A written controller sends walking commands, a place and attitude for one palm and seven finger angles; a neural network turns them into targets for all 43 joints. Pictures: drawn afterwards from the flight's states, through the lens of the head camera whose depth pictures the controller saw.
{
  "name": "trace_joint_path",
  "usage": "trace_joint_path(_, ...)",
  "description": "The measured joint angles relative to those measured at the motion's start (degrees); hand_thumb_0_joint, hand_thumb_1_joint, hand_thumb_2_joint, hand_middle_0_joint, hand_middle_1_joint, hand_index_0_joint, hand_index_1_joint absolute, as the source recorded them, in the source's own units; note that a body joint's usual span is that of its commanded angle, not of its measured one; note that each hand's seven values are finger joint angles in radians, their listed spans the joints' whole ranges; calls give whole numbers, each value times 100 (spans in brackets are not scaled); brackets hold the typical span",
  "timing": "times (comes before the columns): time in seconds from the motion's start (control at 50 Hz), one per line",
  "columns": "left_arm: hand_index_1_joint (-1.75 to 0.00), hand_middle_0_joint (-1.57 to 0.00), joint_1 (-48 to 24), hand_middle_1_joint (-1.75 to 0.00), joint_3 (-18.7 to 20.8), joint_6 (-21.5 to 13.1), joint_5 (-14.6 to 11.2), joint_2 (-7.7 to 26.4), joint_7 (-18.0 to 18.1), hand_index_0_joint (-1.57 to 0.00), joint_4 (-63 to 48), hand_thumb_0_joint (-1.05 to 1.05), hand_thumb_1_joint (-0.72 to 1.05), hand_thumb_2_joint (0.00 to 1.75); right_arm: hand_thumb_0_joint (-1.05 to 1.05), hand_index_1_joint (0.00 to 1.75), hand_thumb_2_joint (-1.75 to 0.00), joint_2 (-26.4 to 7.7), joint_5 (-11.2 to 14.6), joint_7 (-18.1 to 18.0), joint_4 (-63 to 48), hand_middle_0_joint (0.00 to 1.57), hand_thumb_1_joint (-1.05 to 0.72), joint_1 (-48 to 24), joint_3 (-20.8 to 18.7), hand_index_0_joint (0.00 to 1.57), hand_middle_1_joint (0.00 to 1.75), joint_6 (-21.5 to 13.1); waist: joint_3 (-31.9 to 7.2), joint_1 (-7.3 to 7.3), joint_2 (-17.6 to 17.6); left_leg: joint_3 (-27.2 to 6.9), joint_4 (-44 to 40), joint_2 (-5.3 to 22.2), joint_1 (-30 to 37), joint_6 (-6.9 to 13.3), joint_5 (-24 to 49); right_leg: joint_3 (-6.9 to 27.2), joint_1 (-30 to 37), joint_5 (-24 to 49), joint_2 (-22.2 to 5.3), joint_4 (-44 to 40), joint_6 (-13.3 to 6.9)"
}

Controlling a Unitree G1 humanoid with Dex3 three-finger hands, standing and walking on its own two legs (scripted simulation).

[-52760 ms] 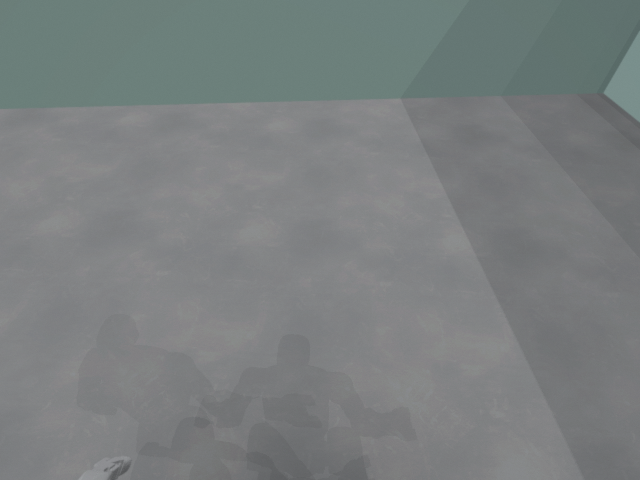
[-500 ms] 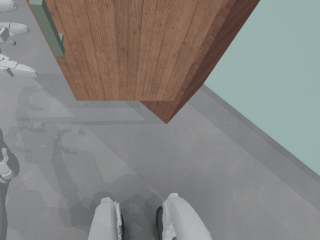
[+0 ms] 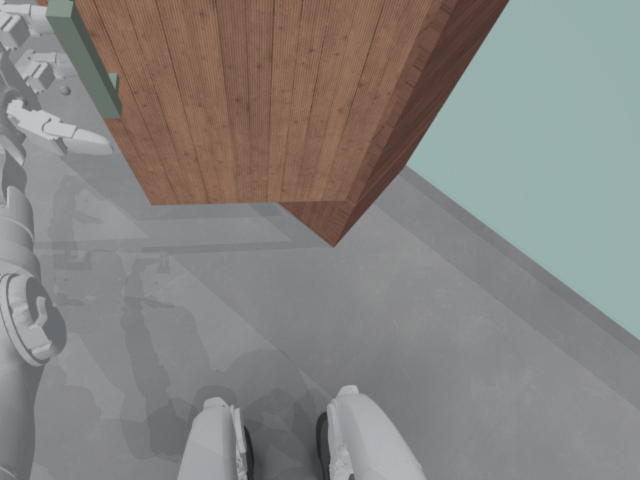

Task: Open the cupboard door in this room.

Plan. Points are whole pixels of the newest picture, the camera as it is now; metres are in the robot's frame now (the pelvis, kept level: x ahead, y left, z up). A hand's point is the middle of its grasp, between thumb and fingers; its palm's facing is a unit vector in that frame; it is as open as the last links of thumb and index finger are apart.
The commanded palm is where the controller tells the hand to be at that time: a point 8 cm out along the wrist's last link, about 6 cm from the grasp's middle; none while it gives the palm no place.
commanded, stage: slide the fingers in behind the handle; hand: left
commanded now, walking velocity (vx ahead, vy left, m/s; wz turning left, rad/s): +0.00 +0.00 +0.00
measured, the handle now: (92, 53) +0.60 +0.20 +0.07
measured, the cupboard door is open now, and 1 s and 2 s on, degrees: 45 45 45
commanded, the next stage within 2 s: close the thumb around the handle in 0.98 s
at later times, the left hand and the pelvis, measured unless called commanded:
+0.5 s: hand (110, 89) +0.54 +0.18 +0.08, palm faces +0.00 -1.00 -0.01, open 14.0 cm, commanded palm +0.52 +0.22 +0.07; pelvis +0.01 -0.01 +0.00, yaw +1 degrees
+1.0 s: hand (106, 93) +0.54 +0.18 +0.07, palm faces -0.01 -1.00 -0.01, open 14.0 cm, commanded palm +0.52 +0.22 +0.07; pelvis +0.01 -0.01 +0.00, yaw +1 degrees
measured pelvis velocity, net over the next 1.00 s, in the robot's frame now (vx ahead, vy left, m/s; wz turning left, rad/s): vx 0.01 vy -0.01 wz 0.01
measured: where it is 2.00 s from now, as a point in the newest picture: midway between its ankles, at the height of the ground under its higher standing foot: outside the picture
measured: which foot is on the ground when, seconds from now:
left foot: down 0.00-1.00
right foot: down 0.00-1.00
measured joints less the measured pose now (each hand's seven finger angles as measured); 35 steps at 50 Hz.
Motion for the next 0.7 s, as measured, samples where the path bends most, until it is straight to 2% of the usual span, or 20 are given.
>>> trace_joint_path(0.08, -120, -30, 4, -120, -45, -52, -47, -206, 77, -30, -20, -2, -50, 30, 0, 30, -90, 1, -14, 24, 48, 21, -91, -8, -28, 20, 30, 0, -29, 19, -3, 5, -23, -10, 34, -6, -10, 6, 25, -22, -8, -3, -4)
trace_joint_path(0.26, -120, -30, 259, -120, -26, -154, 75, -511, 415, -30, -206, -2, -50, 30, 0, 30, -90, 10, -36, 84, -44, 21, -91, -41, -97, 20, 30, 31, -57, 25, 3, 46, -93, 10, 184, -41, -35, 49, 127, -57, 12, -22, -30)
trace_joint_path(0.48, -120, -30, 248, -120, -175, -242, -2, -689, 565, -30, -151, -2, -50, 30, 0, 30, -90, 39, -18, 97, 0, 21, -91, -109, -122, 20, 30, 36, -66, 82, -3, 19, -150, 2, 293, -102, -25, 25, 212, -99, 11, -11, -87)
trace_joint_path(0.7, -120, -29, 217, -120, -218, -267, -2, -686, 653, -28, -115, -2, -50, 30, 0, 30, -90, 19, -16, 104, 15, 21, -91, -116, -151, 20, 30, 7, -70, 97, -30, -18, -136, 4, 271, -140, -16, -6, 187, -120, 17, 33, -129)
